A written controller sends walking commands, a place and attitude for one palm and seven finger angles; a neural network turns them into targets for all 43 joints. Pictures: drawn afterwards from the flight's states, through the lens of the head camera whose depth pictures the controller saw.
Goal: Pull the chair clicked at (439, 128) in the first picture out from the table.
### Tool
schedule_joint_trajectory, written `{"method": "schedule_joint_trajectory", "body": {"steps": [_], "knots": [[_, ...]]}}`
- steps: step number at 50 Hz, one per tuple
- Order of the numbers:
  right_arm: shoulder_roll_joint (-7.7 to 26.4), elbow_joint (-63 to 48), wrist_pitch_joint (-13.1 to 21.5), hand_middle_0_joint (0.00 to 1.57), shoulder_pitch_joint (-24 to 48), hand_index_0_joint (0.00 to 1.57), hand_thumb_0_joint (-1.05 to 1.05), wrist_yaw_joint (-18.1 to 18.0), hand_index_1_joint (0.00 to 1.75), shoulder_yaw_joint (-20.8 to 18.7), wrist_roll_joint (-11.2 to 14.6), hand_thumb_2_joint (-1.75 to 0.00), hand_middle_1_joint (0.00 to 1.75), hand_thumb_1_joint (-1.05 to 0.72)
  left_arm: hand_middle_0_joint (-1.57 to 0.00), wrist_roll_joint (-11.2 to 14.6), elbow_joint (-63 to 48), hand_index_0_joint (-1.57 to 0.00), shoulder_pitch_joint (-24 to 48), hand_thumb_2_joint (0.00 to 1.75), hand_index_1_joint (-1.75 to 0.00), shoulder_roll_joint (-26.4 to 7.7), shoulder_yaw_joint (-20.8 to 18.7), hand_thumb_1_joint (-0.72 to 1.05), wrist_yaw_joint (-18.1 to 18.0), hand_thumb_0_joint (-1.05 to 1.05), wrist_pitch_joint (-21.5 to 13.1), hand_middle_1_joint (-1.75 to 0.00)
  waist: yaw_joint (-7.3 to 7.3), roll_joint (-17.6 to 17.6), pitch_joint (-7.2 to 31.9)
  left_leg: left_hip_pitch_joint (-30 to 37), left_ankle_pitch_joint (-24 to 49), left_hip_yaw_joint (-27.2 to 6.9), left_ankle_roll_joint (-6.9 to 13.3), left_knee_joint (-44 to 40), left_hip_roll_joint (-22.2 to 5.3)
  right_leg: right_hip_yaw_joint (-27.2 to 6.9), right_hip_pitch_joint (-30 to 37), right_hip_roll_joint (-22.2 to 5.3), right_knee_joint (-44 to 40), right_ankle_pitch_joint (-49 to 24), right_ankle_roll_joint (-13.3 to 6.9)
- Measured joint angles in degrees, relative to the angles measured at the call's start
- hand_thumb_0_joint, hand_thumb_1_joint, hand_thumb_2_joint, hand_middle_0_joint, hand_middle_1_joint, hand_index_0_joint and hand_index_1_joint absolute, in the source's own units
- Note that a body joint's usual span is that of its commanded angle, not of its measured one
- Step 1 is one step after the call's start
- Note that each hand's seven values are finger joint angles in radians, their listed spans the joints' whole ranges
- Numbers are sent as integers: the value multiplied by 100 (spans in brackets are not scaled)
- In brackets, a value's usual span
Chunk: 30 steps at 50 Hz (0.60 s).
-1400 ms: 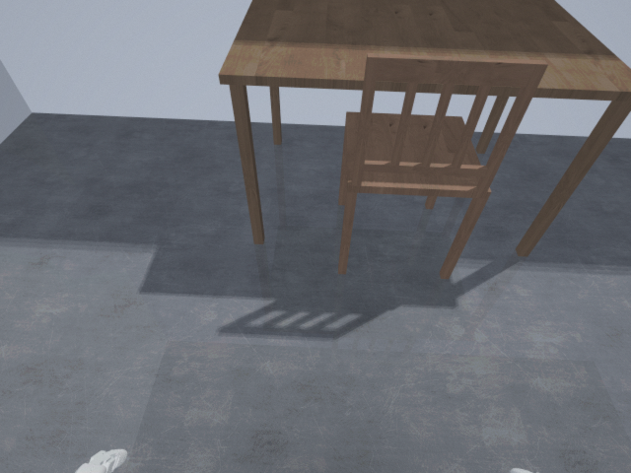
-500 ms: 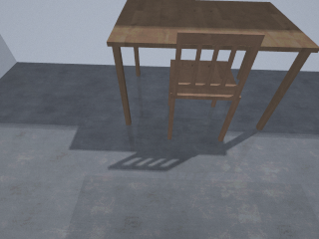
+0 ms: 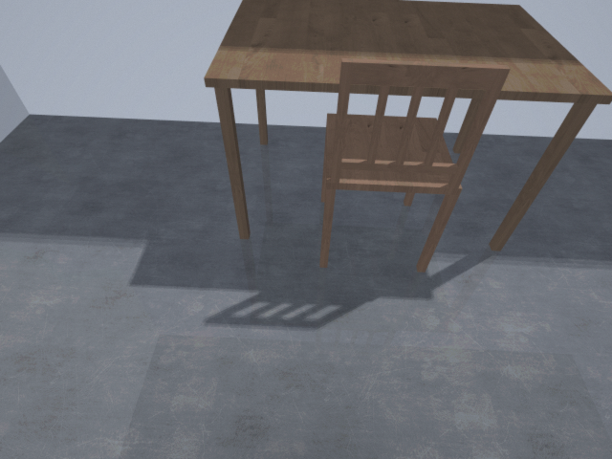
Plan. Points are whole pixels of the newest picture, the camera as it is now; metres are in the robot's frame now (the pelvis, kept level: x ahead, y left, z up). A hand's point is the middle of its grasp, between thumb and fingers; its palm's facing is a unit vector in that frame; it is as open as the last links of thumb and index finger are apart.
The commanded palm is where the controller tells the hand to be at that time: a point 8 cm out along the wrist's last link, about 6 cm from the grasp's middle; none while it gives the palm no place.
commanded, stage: look at it before walking up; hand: left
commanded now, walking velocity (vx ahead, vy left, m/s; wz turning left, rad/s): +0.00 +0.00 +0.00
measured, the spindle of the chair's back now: (408, 127) +0.99 -0.23 -0.10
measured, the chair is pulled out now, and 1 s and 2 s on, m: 0.00 0.00 0.00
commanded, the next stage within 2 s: walk to a spot facing it in 0.04 s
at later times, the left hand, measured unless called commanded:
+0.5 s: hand out of the picture +0.06 +0.20 -0.18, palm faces -0.12 -0.95 -0.29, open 7.4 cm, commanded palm none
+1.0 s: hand out of the picture +0.07 +0.17 -0.16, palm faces -0.29 -0.92 -0.27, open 7.4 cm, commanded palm none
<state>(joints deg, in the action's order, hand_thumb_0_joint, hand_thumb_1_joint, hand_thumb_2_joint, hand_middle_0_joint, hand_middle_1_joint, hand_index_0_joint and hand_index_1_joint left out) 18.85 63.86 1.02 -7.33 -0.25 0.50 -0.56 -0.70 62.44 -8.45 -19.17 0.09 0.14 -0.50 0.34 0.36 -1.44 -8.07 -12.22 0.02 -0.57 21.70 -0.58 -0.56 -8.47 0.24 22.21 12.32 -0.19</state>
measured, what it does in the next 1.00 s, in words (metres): lifts its left foot, turning right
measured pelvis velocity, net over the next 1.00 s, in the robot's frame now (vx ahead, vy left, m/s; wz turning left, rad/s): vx -0.04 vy -0.02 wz -0.41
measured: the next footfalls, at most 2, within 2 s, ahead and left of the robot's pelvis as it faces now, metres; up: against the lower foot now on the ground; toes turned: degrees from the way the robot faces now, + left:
left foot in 1.14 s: +0.05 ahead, +0.11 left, +0.00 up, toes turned -32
right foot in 1.58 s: -0.09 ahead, -0.15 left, +0.00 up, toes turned -53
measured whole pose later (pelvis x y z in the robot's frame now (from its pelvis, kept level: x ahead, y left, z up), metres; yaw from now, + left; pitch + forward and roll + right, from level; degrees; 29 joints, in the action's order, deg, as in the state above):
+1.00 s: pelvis -0.04 -0.02 +0.00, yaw -24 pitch +2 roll +2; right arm 13.6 52.4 -2.3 -6.1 -1.5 -3.3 -0.7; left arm -1.4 52.8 -17.2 -11.7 -3.6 0.0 1.7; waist 3.7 0.2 -1.8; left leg -23.6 -22.2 -2.2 -3.7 50.4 -1.2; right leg -10.6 -18.0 7.1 24.9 7.4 -4.0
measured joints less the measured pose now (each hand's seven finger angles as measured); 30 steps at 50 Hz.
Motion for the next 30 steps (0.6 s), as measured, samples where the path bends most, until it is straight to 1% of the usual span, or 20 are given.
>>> {"method": "schedule_joint_trajectory", "body": {"steps": [8,11,15,20,22,24,25,26,27,28,29,30], "knots": [[-6,-5,6,20,32,21,0,-3,30,2,7,-89,30,-90,-20,-2,7,-20,-2,90,-30,-15,-4,90,-4,0,-1,-30,10,-2,3,45,3,5,13,-40,13,-5,46,-13,-42,-4,14],[-11,-19,9,20,57,21,0,-9,30,-6,0,-89,30,-90,-20,-4,-12,-20,-14,90,-30,-20,-18,90,2,0,7,-30,44,-3,-3,61,-6,52,13,-39,-1,-51,38,1,-36,-11,13],[-79,-188,-19,20,84,21,0,-77,30,-55,-7,-89,30,-90,-20,-2,-131,-20,-99,90,-30,13,-83,90,-36,0,121,-30,94,10,-27,-25,-120,232,2,154,-54,-228,-151,58,216,53,17],[-317,-516,-108,20,-1,20,0,-112,30,-122,-18,-89,30,-90,-20,-27,-369,-20,-272,90,-30,156,-141,90,-10,0,289,-30,99,84,-121,-217,-329,513,-9,552,-116,-497,-567,141,852,266,7],[-417,-622,-138,20,-47,20,0,-98,30,-144,-23,-89,30,-90,-20,-36,-484,-20,-343,90,-30,220,-165,91,18,0,337,-30,136,140,-199,-279,-422,671,-20,730,-137,-422,-826,108,1337,463,24],[-495,-696,-157,20,-90,21,0,-84,30,-173,-34,-89,30,-90,-20,-42,-573,-20,-419,90,-30,314,-199,91,42,0,384,-30,171,142,-293,-299,-525,836,-49,903,-199,-213,-1029,48,1904,934,65],[-517,-725,-170,20,-116,21,0,-79,30,-190,-41,-89,30,-90,-20,-42,-614,-20,-464,90,-30,375,-213,91,57,0,396,-30,184,106,-330,-313,-583,904,-77,1004,-254,-105,-1058,21,2030,1061,71],[-525,-748,-188,20,-145,21,0,-73,30,-207,-46,-89,30,-90,-20,-45,-662,-20,-523,90,-30,437,-221,91,75,0,391,-30,198,50,-350,-352,-662,960,-117,1149,-326,-4,-1026,-3,1986,1013,72],[-517,-769,-211,20,-176,21,0,-67,30,-228,-44,-89,30,-90,-20,-53,-708,-20,-585,90,-30,500,-227,91,90,0,363,-30,206,-38,-359,-442,-779,985,-171,1379,-432,74,-962,24,1810,774,-3],[-505,-775,-254,20,-195,21,0,-65,30,-258,-32,-89,30,-90,-20,-78,-734,-20,-627,90,-30,572,-228,91,86,0,316,-30,186,-153,-368,-622,-989,909,-186,1784,-528,129,-989,119,1823,713,-158],[-508,-776,-312,20,-213,21,0,-71,30,-283,-22,-89,30,-90,-20,-80,-762,-20,-664,90,-30,628,-214,91,68,0,273,-30,165,-204,-365,-864,-1327,719,-196,2307,-494,156,-1027,168,1844,726,-287],[-515,-771,-363,20,-227,21,0,-76,30,-299,-13,-89,30,-90,-20,-72,-784,-20,-698,90,-30,682,-208,91,43,0,243,-30,157,-222,-366,-1099,-1526,509,-190,2829,-402,163,-1020,195,1783,721,-379]]}}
